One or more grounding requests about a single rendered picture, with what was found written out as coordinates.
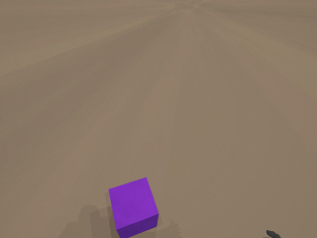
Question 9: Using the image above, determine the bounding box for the carton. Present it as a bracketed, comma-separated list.
[108, 178, 159, 238]

